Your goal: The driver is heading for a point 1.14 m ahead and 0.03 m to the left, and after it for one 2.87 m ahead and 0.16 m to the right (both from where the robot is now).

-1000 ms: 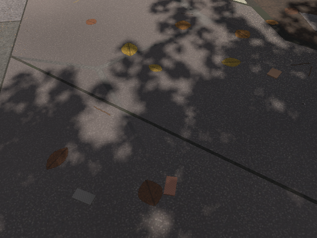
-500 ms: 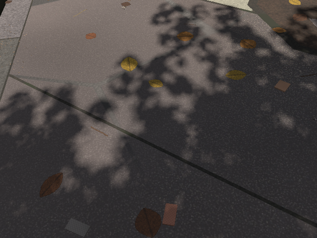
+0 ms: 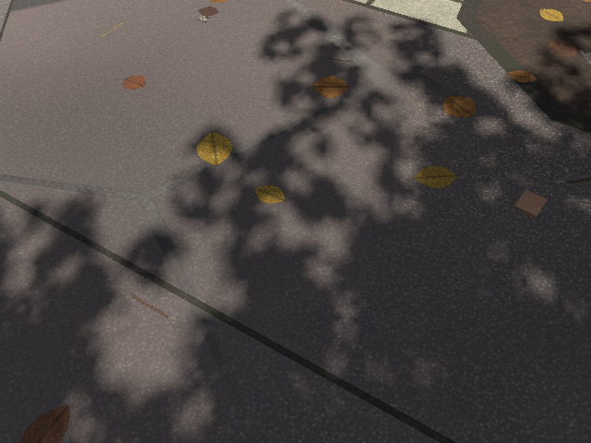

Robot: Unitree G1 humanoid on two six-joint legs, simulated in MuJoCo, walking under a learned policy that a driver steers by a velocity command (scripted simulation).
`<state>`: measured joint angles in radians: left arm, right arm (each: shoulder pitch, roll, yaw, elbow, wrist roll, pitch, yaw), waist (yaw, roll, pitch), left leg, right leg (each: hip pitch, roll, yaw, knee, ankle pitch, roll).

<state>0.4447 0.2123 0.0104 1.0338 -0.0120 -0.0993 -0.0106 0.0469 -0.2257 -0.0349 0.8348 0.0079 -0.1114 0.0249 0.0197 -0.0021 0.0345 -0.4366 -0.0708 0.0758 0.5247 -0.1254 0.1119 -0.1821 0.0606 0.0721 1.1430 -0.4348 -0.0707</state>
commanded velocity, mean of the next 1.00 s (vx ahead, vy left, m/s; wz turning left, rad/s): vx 0.50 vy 0.00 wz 0.00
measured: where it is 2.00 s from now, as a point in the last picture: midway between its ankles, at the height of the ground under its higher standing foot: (332, 221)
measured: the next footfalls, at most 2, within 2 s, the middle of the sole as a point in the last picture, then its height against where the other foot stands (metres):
right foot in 0.44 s outside the picture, level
left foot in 1.02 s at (291, 334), level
